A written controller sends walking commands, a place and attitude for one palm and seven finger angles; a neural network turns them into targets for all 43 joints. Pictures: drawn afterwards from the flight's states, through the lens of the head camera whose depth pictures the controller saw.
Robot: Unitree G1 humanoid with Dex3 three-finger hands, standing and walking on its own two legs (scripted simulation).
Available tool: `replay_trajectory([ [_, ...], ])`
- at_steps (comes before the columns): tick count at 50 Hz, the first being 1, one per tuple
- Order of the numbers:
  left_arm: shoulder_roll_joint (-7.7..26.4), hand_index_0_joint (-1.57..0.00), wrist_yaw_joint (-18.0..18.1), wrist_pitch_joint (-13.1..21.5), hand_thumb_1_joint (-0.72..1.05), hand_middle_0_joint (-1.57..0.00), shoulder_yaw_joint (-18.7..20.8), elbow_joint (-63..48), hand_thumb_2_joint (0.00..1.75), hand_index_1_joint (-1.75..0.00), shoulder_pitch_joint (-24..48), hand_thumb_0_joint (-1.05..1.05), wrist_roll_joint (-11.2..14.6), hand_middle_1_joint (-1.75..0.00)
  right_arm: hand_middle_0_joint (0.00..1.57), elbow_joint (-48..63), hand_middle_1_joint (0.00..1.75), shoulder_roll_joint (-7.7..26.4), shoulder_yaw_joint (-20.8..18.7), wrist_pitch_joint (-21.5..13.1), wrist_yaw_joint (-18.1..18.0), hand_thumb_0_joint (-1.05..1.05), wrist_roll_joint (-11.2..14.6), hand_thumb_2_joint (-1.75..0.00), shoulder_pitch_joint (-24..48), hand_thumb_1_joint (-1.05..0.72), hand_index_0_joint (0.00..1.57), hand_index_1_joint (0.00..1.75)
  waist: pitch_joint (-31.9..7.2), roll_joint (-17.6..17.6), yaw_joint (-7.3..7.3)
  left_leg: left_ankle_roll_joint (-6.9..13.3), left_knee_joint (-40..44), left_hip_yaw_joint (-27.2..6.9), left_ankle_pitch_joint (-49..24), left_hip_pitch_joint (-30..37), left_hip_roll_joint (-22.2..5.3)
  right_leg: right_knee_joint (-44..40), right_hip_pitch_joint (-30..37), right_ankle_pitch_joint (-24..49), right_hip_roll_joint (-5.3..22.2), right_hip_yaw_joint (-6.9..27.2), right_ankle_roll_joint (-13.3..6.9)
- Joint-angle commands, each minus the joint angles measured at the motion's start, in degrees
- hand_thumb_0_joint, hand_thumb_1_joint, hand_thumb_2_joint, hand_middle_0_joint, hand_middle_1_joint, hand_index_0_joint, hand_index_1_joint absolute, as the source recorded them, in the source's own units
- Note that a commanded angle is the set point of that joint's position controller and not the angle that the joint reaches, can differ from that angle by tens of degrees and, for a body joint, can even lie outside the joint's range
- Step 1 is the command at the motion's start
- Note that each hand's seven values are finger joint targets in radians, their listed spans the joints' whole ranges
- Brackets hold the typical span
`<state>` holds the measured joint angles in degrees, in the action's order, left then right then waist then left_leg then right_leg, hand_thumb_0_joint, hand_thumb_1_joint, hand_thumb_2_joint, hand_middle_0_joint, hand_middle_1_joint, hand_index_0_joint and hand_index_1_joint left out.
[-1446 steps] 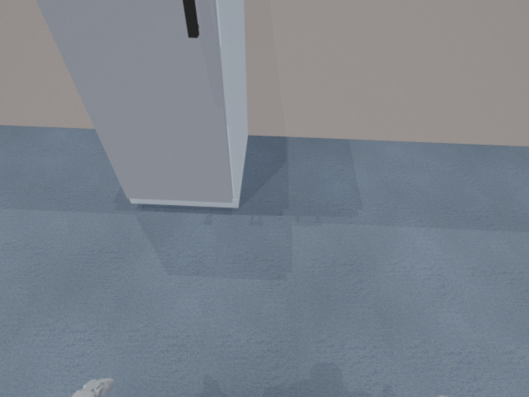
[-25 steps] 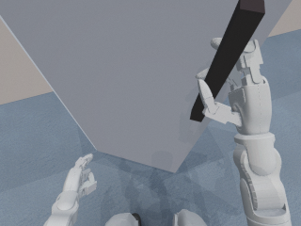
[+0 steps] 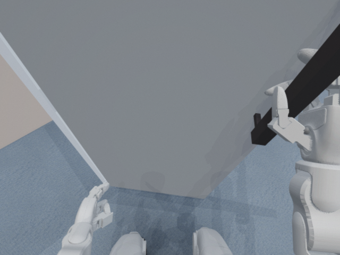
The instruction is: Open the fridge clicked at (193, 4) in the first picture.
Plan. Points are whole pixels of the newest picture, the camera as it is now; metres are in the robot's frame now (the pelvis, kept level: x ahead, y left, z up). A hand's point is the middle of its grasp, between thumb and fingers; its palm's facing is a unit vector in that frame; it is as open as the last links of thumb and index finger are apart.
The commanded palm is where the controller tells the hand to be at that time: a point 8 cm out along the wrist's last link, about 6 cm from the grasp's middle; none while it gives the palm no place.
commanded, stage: walk backward, drawing the door open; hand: right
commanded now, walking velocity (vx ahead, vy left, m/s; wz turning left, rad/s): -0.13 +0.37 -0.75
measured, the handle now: (292, 87) +0.35 -0.13 +0.24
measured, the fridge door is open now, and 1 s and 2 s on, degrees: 49 69 67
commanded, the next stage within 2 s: stop walking and hold the door back in 0.46 s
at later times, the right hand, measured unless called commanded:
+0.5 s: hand (262, 183) +0.21 -0.07 +0.22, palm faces +0.57 +0.80 -0.19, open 7.5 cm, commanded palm +0.16 -0.09 +0.22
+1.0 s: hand (255, 214) +0.17 -0.06 +0.23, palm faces +0.67 +0.72 -0.18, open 6.5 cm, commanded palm +0.14 -0.11 +0.21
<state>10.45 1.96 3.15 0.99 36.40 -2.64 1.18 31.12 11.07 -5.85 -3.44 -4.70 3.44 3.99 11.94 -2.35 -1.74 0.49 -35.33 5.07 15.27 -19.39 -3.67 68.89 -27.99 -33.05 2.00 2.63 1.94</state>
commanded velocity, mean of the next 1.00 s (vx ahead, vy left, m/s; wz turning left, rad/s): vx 0.00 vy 0.04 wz -0.36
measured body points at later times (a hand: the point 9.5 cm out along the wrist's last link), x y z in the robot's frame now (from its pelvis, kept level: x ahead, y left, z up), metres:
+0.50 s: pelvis -0.01 +0.20 +0.00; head +0.04 +0.19 +0.45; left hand +0.22 +0.32 -0.10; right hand +0.17 -0.11 +0.23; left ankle +0.07 +0.34 -0.73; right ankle -0.07 -0.02 -0.73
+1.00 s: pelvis -0.09 +0.30 +0.01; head -0.07 +0.29 +0.46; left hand +0.21 +0.44 -0.06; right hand +0.13 -0.09 +0.24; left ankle +0.06 +0.34 -0.72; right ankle -0.17 +0.22 -0.73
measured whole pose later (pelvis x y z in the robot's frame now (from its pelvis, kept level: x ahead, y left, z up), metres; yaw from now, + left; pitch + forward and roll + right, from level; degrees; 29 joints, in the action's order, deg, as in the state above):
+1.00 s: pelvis -0.09 +0.30 +0.01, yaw -30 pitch +0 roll -1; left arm 17.0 4.0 2.0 0.0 35.8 -7.1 1.2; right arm -19.1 20.9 -7.7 -8.1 -5.3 2.6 32.4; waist 1.6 2.2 -0.1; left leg 0.6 -29.5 10.8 11.9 -23.9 -6.1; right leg 25.6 -9.1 -20.3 -0.6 -4.1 -2.7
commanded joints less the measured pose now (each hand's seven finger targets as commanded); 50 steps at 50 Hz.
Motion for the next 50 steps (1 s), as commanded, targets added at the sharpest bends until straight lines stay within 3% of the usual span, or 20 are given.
replay_trajectory([
  [1, 2.04, -0.20, 0.82, 1.71, 0.90, -0.20, 0.94, -11.52, 0.90, -0.30, 4.40, 0.00, -0.81, -0.30, 0.45, 19.78, 1.40, 8.72, -3.39, -8.07, -0.65, 0.00, -1.24, -0.90, 10.28, -0.90, 0.45, 1.40, -26.65, 13.03, 1.77, 10.03, 9.41, -3.68, -36.44, 20.03, -14.78, -7.19, 2.16, -1.86, 0.04, -6.55, -0.07],
  [3, 2.33, -0.20, 1.36, 1.59, 0.90, -0.20, 1.02, -11.87, 0.90, -0.30, 2.83, 0.00, -1.24, -0.30, 0.45, 19.66, 1.40, 8.29, -2.49, -8.04, -0.76, 0.00, -1.21, -0.90, 10.93, -0.90, 0.45, 1.40, -27.29, 15.11, 1.61, 9.74, 9.20, -3.00, -36.41, 19.37, -13.83, -19.55, 6.06, -0.22, -0.61, -8.24, -0.78],
  [6, 3.67, -0.20, 1.78, 2.10, 0.90, -0.20, 1.54, -12.19, 0.90, -0.30, -0.82, 0.00, -1.27, -0.30, 0.45, 19.69, 1.40, 7.93, -0.34, -7.83, -0.70, 0.00, -1.02, -0.90, 12.42, -0.90, 0.45, 1.40, -28.28, 5.27, -0.51, 6.90, 0.32, 0.03, -31.29, 13.51, -10.51, -42.83, 17.43, 15.55, 0.47, -9.04, -0.81],
  [7, 4.78, -0.20, 1.94, 2.16, 0.90, -0.20, 2.36, -12.59, 0.90, -0.30, -2.44, 0.00, -1.12, -0.30, 0.45, 20.22, 1.40, 7.59, 0.81, -8.12, -0.58, 0.00, -0.88, -0.90, 14.75, -0.90, 0.45, 1.40, -28.83, -1.01, -2.64, 4.10, -9.36, 1.52, -22.67, 0.66, -7.97, -47.99, 30.68, 28.93, 5.35, -2.04, -2.34],
  [8, 7.17, -0.20, 1.94, 2.71, 0.90, -0.20, 3.65, -13.53, 0.90, -0.30, -1.53, 0.00, -1.47, -0.30, 0.45, 19.80, 1.40, 7.18, 1.42, -8.55, -0.32, 0.00, -0.94, -0.90, 14.71, -0.90, 0.45, 1.40, -27.35, -12.73, -1.11, -0.63, -20.06, 1.52, 4.36, -17.77, 0.46, -50.97, 42.52, 58.74, 22.80, 20.99, -8.29],
  [9, 7.70, -0.20, 1.45, 2.62, 0.90, -0.20, 3.51, -13.03, 0.90, -0.30, -2.24, 0.00, -1.78, -0.30, 0.45, 17.73, 1.40, 8.38, 1.14, -9.56, 0.09, 0.00, -3.10, -0.90, 14.07, -0.90, 0.45, 1.40, -27.95, -12.70, -0.04, -1.94, -26.48, -4.51, 19.85, -24.54, 0.35, -47.31, 48.28, 81.37, 32.04, 31.83, -13.59],
  [10, 8.21, -0.20, 0.24, 3.20, 0.90, -0.20, 3.47, -12.86, 0.90, -0.30, -1.62, 0.00, -1.60, -0.30, 0.45, 16.37, 1.40, 9.75, -1.53, -9.22, 0.58, 0.00, -3.33, -0.90, 13.08, -0.90, 0.45, 1.40, -27.13, -5.82, 0.78, -1.37, -30.14, -7.55, 18.24, -26.49, 1.43, -44.62, 47.54, 80.07, 31.26, 26.23, -15.80],
  [11, 5.82, -0.20, 0.33, 3.90, 0.90, -0.20, 2.19, -12.84, 0.90, -0.30, 0.21, 0.00, -1.62, -0.30, 0.45, 23.99, 1.40, 11.50, -1.57, -9.09, 1.36, 0.00, -2.81, -0.90, 18.69, -0.90, 0.45, 1.40, -26.54, -2.99, -0.56, -1.49, -31.71, -7.59, 14.73, -26.36, 1.47, -45.06, 44.70, 77.83, 27.05, 23.73, -11.77],
  [16, 7.22, -0.20, 0.38, 4.05, 0.90, -0.20, 4.01, -8.65, 0.90, -0.30, -1.61, 0.00, -0.95, -0.30, 0.45, 15.87, 1.40, 8.35, -2.64, -5.65, 0.99, 0.00, -2.07, -0.90, 11.34, -0.90, 0.45, 1.40, -23.72, -11.07, 0.77, -3.35, -21.61, -5.65, 2.07, -13.42, 2.42, -44.21, 32.17, 62.58, 16.19, 4.01, -6.71],
  [22, 6.62, -0.20, 0.22, 5.14, 0.90, -0.20, 2.43, -10.65, 0.90, -0.30, 1.07, 0.00, 0.43, -0.30, 0.45, 12.19, 1.40, 12.76, -9.56, -5.33, -1.08, 0.00, 0.04, -0.90, 9.94, -0.90, 0.45, 1.40, -23.33, -15.25, 1.79, -4.95, 0.59, -1.10, 4.51, 9.53, 4.84, -43.20, 16.55, 40.07, 14.63, 4.49, -6.67],
  [24, 5.10, -0.20, 0.33, 5.00, 0.90, -0.20, 1.93, -9.73, 0.90, -0.30, -0.68, 0.00, 1.01, -0.30, 0.45, 12.20, 1.40, 16.18, -12.68, -5.12, -1.74, 0.00, 0.03, -0.90, 8.69, -0.90, 0.45, 1.40, -24.22, -0.21, 1.89, -4.64, 15.34, -2.36, -8.83, 16.36, 0.78, -31.29, 13.25, 20.42, 5.06, -0.75, -2.44],
  [25, 3.15, -0.20, 0.44, 4.74, 0.90, -0.20, 1.43, -10.53, 0.90, -0.30, 0.56, 0.00, 0.97, -0.30, 0.45, 13.00, 1.40, 21.06, -15.86, -4.96, -2.20, 0.00, -0.31, -0.90, 7.99, -0.90, 0.45, 1.40, -24.04, 18.95, 2.40, -0.36, 17.90, -10.82, -20.31, 18.53, -10.81, -16.32, 3.66, -2.17, -2.07, -3.14, -0.10],
  [26, 3.40, -0.20, 1.08, 4.59, 0.90, -0.20, 1.58, -11.17, 0.90, -0.30, 2.60, 0.00, 0.26, -0.30, 0.45, 13.68, 1.40, 22.97, -17.95, -4.64, -2.11, 0.00, -0.47, -0.90, 5.71, -0.90, 0.45, 1.40, -25.42, 26.22, 4.01, 4.99, 19.25, -19.75, -22.58, 11.64, -19.61, 2.53, 0.35, -8.52, -4.35, -1.94, -0.58],
  [28, 4.91, -0.20, 1.15, 3.78, 0.90, -0.20, 1.60, -9.20, 0.90, -0.30, 1.79, 0.00, -0.20, -0.30, 0.45, 14.25, 1.40, 23.34, -20.13, -5.31, -2.02, 0.00, -0.38, -0.90, 7.43, -0.90, 0.45, 1.40, -25.26, 19.32, 2.32, 6.04, 17.87, -14.16, -10.95, 10.10, -18.58, 12.64, -2.53, -1.72, -0.86, -0.28, 0.36],
  [32, 5.99, -0.20, 2.87, 2.66, 0.90, -0.20, 0.58, -6.14, 0.90, -0.30, 1.13, 0.00, -0.87, -0.30, 0.45, -8.67, 1.40, 21.64, -19.64, -4.89, -3.24, 0.00, -0.06, -0.90, 16.51, -0.90, 0.45, 1.40, -23.99, 9.79, 1.77, 5.48, 14.57, -10.93, -25.77, 14.30, -17.01, 5.79, -3.38, 7.34, -1.11, -0.66, 1.41],
  [39, 10.27, -0.20, 3.15, 2.00, 0.90, -0.20, 1.16, -6.16, 0.90, -0.30, -2.96, 0.00, -0.05, -0.30, 0.45, -24.09, 1.40, 22.62, -12.03, -5.96, -3.50, 0.00, -0.08, -0.90, 37.26, -0.90, 0.45, 1.40, -24.49, 11.66, 3.19, 5.17, 21.23, -17.81, -11.71, 15.78, -20.79, -19.69, 5.64, 5.73, -2.73, -3.51, -0.76],
  [46, 10.86, -0.20, 2.09, -0.02, 0.90, -0.20, 0.66, -5.06, 0.90, -0.30, -5.39, 0.00, 0.25, -0.30, 0.45, -38.77, 1.40, 24.92, -10.03, -7.55, -2.84, 0.00, -1.03, -0.90, 50.97, -0.90, 0.45, 1.40, -28.27, 8.99, 1.95, 1.91, 21.26, -9.55, 10.53, 12.76, -13.66, -46.40, 18.86, 7.68, -5.32, -10.19, -4.22],
  [48, 12.83, -0.20, 2.31, 0.13, 0.90, -0.20, 1.08, -6.02, 0.90, -0.30, -5.89, 0.00, 0.20, -0.30, 0.45, -40.33, 1.40, 22.96, -8.02, -8.90, -2.15, 0.00, -0.76, -0.90, 56.66, -0.90, 0.45, 1.40, -26.08, -3.42, 0.78, -1.83, 8.68, -1.56, 16.63, 4.19, -3.87, -56.01, 20.85, -0.40, 3.73, 1.34, -9.66],
  [49, 13.93, -0.20, 2.47, 0.81, 0.90, -0.20, 1.05, -6.91, 0.90, -0.30, -4.29, 0.00, 0.58, -0.30, 0.45, -41.12, 1.40, 20.45, -6.08, -9.26, -2.00, 0.00, 0.10, -0.90, 60.88, -0.90, 0.45, 1.40, -21.20, -18.89, 0.60, -2.94, -6.74, 5.29, 13.49, -3.16, 2.69, -60.96, 18.92, -6.46, 14.20, 14.30, -13.32],
  [50, 12.40, -0.20, 2.61, 1.29, 0.90, -0.20, 0.57, -5.28, 0.90, -0.30, -3.81, 0.00, 0.67, -0.30, 0.45, -46.80, 1.40, 21.23, -6.53, -7.34, -2.20, 0.00, -0.23, -0.90, 64.84, -0.90, 0.45, 1.40, -18.77, -19.72, 0.42, -1.33, -26.38, 1.03, 14.21, -6.99, 4.67, -61.20, 14.56, 0.97, 19.90, 19.24, -17.02],
])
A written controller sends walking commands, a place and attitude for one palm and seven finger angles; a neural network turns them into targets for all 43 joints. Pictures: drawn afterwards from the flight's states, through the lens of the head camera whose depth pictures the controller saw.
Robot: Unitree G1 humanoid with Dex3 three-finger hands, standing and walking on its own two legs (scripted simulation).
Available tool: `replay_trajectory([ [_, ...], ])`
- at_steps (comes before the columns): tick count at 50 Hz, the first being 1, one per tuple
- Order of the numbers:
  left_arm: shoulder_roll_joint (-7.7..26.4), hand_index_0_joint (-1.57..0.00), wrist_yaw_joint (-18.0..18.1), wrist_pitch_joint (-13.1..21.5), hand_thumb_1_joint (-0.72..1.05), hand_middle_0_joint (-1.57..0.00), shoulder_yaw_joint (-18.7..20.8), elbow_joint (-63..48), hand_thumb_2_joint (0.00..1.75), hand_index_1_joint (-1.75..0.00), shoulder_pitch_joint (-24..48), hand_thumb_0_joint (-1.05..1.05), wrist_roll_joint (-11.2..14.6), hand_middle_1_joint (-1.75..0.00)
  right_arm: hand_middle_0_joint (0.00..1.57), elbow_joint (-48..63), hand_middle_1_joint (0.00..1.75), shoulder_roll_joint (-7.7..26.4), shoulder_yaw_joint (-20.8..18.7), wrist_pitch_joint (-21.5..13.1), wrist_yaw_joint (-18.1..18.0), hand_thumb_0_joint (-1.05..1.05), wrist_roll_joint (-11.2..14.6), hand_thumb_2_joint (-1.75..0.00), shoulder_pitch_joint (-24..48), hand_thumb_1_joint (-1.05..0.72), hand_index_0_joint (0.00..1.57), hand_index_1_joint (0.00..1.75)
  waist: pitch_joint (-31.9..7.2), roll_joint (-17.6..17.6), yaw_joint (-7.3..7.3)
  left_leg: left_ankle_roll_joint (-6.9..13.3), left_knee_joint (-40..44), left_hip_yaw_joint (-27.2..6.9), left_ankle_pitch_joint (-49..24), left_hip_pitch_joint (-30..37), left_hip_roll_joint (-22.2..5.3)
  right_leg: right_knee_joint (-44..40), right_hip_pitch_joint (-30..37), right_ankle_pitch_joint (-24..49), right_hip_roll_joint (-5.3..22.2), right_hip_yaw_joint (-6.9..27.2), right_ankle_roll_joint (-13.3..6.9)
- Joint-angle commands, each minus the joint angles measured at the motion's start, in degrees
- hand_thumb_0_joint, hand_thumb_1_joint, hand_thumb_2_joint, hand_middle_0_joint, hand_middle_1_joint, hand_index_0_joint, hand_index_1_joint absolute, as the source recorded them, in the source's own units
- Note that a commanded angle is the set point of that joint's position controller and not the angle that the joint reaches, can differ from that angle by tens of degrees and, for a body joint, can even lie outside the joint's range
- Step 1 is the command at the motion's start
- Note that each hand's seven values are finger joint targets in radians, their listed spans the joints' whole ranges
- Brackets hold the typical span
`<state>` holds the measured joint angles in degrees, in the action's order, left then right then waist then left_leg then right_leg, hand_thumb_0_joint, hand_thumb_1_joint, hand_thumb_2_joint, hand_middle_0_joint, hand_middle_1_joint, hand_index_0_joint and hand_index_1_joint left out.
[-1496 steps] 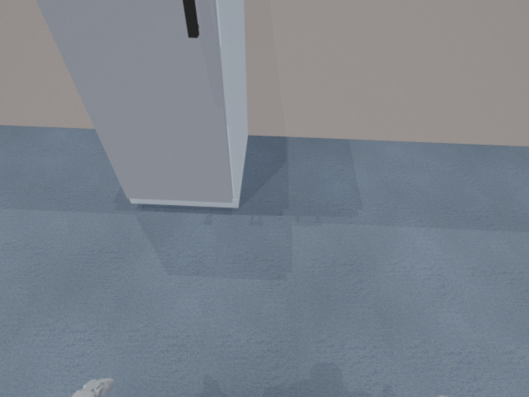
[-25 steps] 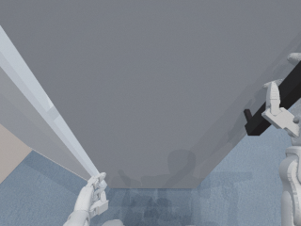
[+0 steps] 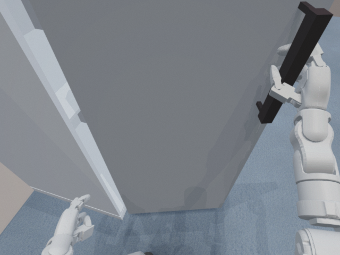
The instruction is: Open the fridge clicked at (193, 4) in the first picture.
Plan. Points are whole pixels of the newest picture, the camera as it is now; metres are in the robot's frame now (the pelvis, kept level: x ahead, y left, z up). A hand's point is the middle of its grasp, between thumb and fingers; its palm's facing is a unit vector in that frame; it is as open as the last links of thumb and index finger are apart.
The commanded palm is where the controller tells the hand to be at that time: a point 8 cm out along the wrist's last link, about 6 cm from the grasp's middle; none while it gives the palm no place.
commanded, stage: stop walking and hold the door back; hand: right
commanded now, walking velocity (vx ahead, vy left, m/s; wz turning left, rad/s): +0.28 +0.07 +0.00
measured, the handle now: (281, 71) +0.44 -0.20 +0.23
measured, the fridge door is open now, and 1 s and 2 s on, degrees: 69 67 65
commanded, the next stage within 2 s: loosen the grip on the handle in 1.06 s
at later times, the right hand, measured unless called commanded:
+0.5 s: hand (271, 72) +0.44 -0.18 +0.22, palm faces +0.21 +0.96 -0.19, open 5.7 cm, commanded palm +0.40 -0.26 +0.20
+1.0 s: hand (276, 81) +0.42 -0.19 +0.22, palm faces +0.10 +0.98 -0.18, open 6.4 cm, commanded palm +0.39 -0.27 +0.20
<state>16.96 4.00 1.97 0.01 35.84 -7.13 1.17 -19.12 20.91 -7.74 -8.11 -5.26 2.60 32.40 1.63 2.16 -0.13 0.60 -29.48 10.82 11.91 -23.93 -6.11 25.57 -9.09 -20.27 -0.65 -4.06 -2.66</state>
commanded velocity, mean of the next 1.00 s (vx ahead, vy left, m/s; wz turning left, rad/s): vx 0.06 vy -0.01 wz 0.00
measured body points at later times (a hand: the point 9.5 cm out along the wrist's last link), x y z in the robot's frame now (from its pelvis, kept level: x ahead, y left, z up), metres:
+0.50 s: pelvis -0.03 +0.00 +0.01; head -0.01 +0.03 +0.45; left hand +0.03 +0.30 -0.11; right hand +0.42 -0.23 +0.23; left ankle +0.01 +0.11 -0.74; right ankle +0.02 -0.15 -0.69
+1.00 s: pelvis -0.01 -0.05 +0.00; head +0.01 -0.04 +0.45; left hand +0.09 +0.20 -0.11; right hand +0.40 -0.24 +0.23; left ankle +0.01 +0.10 -0.74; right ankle +0.01 -0.15 -0.74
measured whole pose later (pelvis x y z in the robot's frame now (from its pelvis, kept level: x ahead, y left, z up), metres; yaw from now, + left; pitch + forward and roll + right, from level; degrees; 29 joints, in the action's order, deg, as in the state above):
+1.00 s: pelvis -0.01 -0.05 +0.00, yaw +8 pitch +0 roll +0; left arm 10.6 4.5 0.9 -3.3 37.0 -11.1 1.2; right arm -16.6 22.2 -16.3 -9.6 -2.7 2.8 27.6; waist 2.0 -0.6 -5.1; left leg -2.1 -29.8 0.4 12.2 -17.8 -2.4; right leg 32.1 -15.6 -16.5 2.6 -7.0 -0.9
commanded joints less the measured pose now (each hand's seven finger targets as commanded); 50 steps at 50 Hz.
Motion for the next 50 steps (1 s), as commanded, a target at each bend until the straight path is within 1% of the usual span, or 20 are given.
replay_trajectory([
  [1, 3.27, -0.20, 0.46, 2.77, 0.90, -0.20, 1.28, -4.46, 0.90, -0.30, 0.67, 0.00, 1.36, -0.30, 0.45, 3.09, 1.40, 12.51, -3.28, -2.83, -1.34, 0.00, -0.93, -0.90, 41.83, -0.90, 0.45, 1.40, -7.39, -17.45, -0.56, -1.05, -33.76, -9.21, 15.39, -9.98, 4.90, -15.90, 0.75, -2.02, 20.93, 25.46, -12.29],
  [3, 6.09, -0.20, 0.96, 2.55, 0.90, -0.20, 2.28, -2.40, 0.90, -0.30, -3.28, 0.00, 2.07, -0.30, 0.45, -8.32, 1.40, 13.85, -5.00, -2.51, -0.29, 0.00, -1.19, -0.90, 39.83, -0.90, 0.45, 1.40, -9.68, -4.97, -0.17, -1.83, -30.47, -10.98, 10.55, -12.38, 3.56, -9.02, 5.50, 4.52, 19.15, 20.01, -10.83],
  [4, 5.86, -0.20, 1.22, 2.40, 0.90, -0.20, 2.10, -2.56, 0.90, -0.30, -4.03, 0.00, 2.49, -0.30, 0.45, -9.27, 1.40, 13.96, -4.41, -1.92, 0.16, 0.00, -0.86, -0.90, 40.67, -0.90, 0.45, 1.40, -11.21, -4.09, 0.31, -2.03, -26.97, -9.39, 10.70, -10.66, 3.66, -7.69, 7.73, 7.58, 17.77, 16.69, -10.07],
  [8, 5.59, -0.20, 1.97, 2.92, 0.90, -0.20, 1.09, -0.98, 0.90, -0.30, -5.30, 0.00, 1.55, -0.30, 0.45, -15.84, 1.40, 11.71, -2.76, -2.15, 1.88, 0.00, -0.91, -0.90, 45.64, -0.90, 0.45, 1.40, -13.89, -12.94, 0.65, -1.81, -7.04, -4.03, 9.47, 3.30, 6.62, -1.53, 6.56, 18.82, 13.93, 9.00, -5.89],
  [10, 6.46, -0.20, 2.27, 3.01, 0.90, -0.20, 0.91, -0.18, 0.90, -0.30, -4.88, 0.00, 1.31, -0.30, 0.45, -20.60, 1.40, 15.82, -5.40, -2.37, 2.13, 0.00, -1.20, -0.90, 46.09, -0.90, 0.45, 1.40, -14.53, -10.23, 1.25, -0.99, 2.57, -6.06, 5.49, 17.18, 5.85, 4.18, -3.38, 13.53, 12.54, 6.82, -3.47],
  [11, 6.10, -0.20, 2.35, 2.92, 0.90, -0.20, 1.33, -0.13, 0.90, -0.30, -5.13, 0.00, 1.30, -0.30, 0.45, -21.29, 1.40, 19.22, -7.69, -2.81, 1.91, 0.00, -1.73, -0.90, 45.58, -0.90, 0.45, 1.40, -16.84, -1.75, 1.45, 1.81, 6.60, -15.43, 7.67, 27.25, 0.00, 13.54, -12.23, 9.99, 9.46, 4.23, -1.63],
  [12, 4.33, -0.20, 2.61, 2.68, 0.90, -0.20, 1.78, -0.81, 0.90, -0.30, -5.41, 0.00, 1.30, -0.30, 0.45, -21.92, 1.40, 22.66, -10.10, -2.96, 1.72, 0.00, -1.96, -0.90, 44.81, -0.90, 0.45, 1.40, -17.16, 14.82, 1.11, 7.71, 11.54, -35.37, 7.62, 33.14, -12.43, 26.68, -23.74, -3.55, 2.32, -0.07, 1.86],
  [13, 5.68, -0.20, 2.85, 3.13, 0.90, -0.20, 2.62, -1.57, 0.90, -0.30, -4.12, 0.00, 1.11, -0.30, 0.45, -21.81, 1.40, 25.60, -13.42, -2.66, 1.55, 0.00, -2.08, -0.90, 42.09, -0.90, 0.45, 1.40, -14.35, 14.25, 2.19, 10.35, 15.26, -42.16, 2.46, 29.94, -18.99, 36.64, -27.94, -12.11, 1.42, 5.18, 2.66],
  [15, 5.37, -0.20, 2.30, 4.07, 0.90, -0.20, 2.37, 0.17, 0.90, -0.30, -5.91, 0.00, 1.29, -0.30, 0.45, -23.94, 1.40, 27.18, -15.23, -1.87, 1.71, 0.00, -2.32, -0.90, 39.56, -0.90, 0.45, 1.40, -13.62, 9.18, 0.80, 8.09, 13.56, -34.06, 9.99, 24.80, -15.84, 37.96, -26.01, -8.64, 3.69, 8.76, 2.83],
  [17, 5.66, -0.20, 2.67, 4.57, 0.90, -0.20, 1.69, 1.19, 0.90, -0.30, -5.10, 0.00, 0.70, -0.30, 0.45, -23.58, 1.40, 31.24, -19.99, -3.23, 1.74, 0.00, -2.09, -0.90, 38.81, -0.90, 0.45, 1.40, -12.95, 11.40, 0.36, 6.67, 12.55, -25.50, 5.83, 21.67, -12.19, 37.98, -24.24, -3.31, 3.65, 6.86, 3.35],
  [20, 5.55, -0.20, 2.75, 4.86, 0.90, -0.20, 1.00, 0.71, 0.90, -0.30, -4.94, 0.00, 0.23, -0.30, 0.45, -21.95, 1.40, 29.36, -18.73, -4.55, 2.19, 0.00, -1.92, -0.90, 36.62, -0.90, 0.45, 1.40, -13.13, 7.60, 0.14, 5.86, 12.69, -18.70, 3.26, 17.34, -10.21, 29.15, -17.99, -0.66, 3.04, 2.68, 3.43],
  [28, 6.83, -0.20, 2.41, 4.96, 0.90, -0.20, 2.51, -2.06, 0.90, -0.30, -5.26, 0.00, -0.01, -0.30, 0.45, -9.95, 1.40, 29.52, -21.50, -5.42, 1.28, 0.00, -1.12, -0.90, 25.28, -0.90, 0.45, 1.40, -15.55, 8.00, 0.58, 3.77, 9.87, -16.27, -1.96, 17.25, -6.01, 5.35, -4.86, 8.51, 1.15, -1.47, 3.65],
  [30, 7.16, -0.20, 2.33, 4.18, 0.90, -0.20, 2.84, -2.64, 0.90, -0.30, -4.72, 0.00, 0.32, -0.30, 0.45, -6.24, 1.40, 27.77, -20.72, -5.32, 1.34, 0.00, -0.67, -0.90, 22.31, -0.90, 0.45, 1.40, -15.44, 5.17, 0.30, 1.83, 7.60, -15.25, -3.15, 16.76, -3.91, -1.05, -0.82, 12.64, 2.59, 0.28, 3.17],
  [33, 7.61, -0.20, 1.38, 3.66, 0.90, -0.20, 2.89, -4.92, 0.90, -0.30, -3.25, 0.00, 1.22, -0.30, 0.45, -0.36, 1.40, 22.06, -16.96, -5.84, 2.38, 0.00, -0.47, -0.90, 23.56, -0.90, 0.45, 1.40, -16.03, -3.50, 0.93, -0.90, 1.72, -12.36, -3.05, 15.72, 3.57, -3.36, -0.97, 22.22, 9.54, 6.85, 0.79],
  [34, 6.47, -0.20, 1.59, 3.63, 0.90, -0.20, 2.44, -5.81, 0.90, -0.30, -1.10, 0.00, 1.23, -0.30, 0.45, 2.57, 1.40, 18.66, -14.47, -6.06, 2.62, 0.00, 0.25, -0.90, 21.31, -0.90, 0.45, 1.40, -15.29, -11.92, 0.30, -1.15, -1.79, -9.99, -9.50, 13.89, 4.61, -2.41, 1.23, 29.72, 10.54, 6.81, -0.33],
  [35, 6.51, -0.20, 1.49, 3.26, 0.90, -0.20, 2.05, -5.21, 0.90, -0.30, -1.82, 0.00, 0.68, -0.30, 0.45, 3.98, 1.40, 22.23, -16.92, -6.46, 2.22, 0.00, -0.59, -0.90, 22.04, -0.90, 0.45, 1.40, -16.37, -14.34, 0.44, -1.58, -4.78, -8.33, -7.39, 14.71, 5.21, -2.96, -0.31, 33.05, 12.79, 10.09, -1.48],
  [38, 6.30, -0.20, 0.94, 2.92, 0.90, -0.20, 2.38, -6.00, 0.90, -0.30, -2.25, 0.00, 0.26, -0.30, 0.45, 5.03, 1.40, 20.52, -16.60, -6.47, 2.00, 0.00, -1.17, -0.90, 19.50, -0.90, 0.45, 1.40, -16.08, -11.17, 1.06, -1.13, -3.10, -9.07, -1.44, 17.07, 4.71, -0.84, -5.19, 27.42, 13.01, 8.12, -1.32],
  [42, 5.46, -0.20, 1.17, 2.08, 0.90, -0.20, 2.31, -6.64, 0.90, -0.30, -3.05, 0.00, 0.34, -0.30, 0.45, 8.80, 1.40, 24.75, -21.66, -6.10, 0.70, 0.00, -0.77, -0.90, 11.24, -0.90, 0.45, 1.40, -19.22, -0.70, 0.19, 0.89, 0.60, -14.23, -20.17, 23.24, -1.60, 4.88, -8.59, 19.26, 7.29, 2.27, 2.44],
  [44, 4.71, -0.20, 1.49, 1.35, 0.90, -0.20, 2.10, -6.19, 0.90, -0.30, -2.98, 0.00, 0.51, -0.30, 0.45, 8.92, 1.40, 24.94, -22.07, -5.51, 0.54, 0.00, -0.14, -0.90, 7.73, -0.90, 0.45, 1.40, -19.29, 4.04, -0.07, 1.56, 2.73, -15.73, -20.35, 22.37, -3.53, 5.40, -8.15, 14.18, 5.40, 1.84, 3.03],
  [50, 4.20, -0.20, 1.87, 1.06, 0.90, -0.20, 1.05, -6.41, 0.90, -0.30, -0.66, 0.00, 0.15, -0.30, 0.45, 13.16, 1.40, 21.86, -19.96, -5.38, 0.10, 0.00, 0.41, -0.90, 8.27, -0.90, 0.45, 1.40, -17.05, -2.49, 0.46, -1.33, -0.32, -10.50, -16.31, 17.13, 1.94, 0.20, -3.57, 24.09, 9.82, 5.10, 1.17],
])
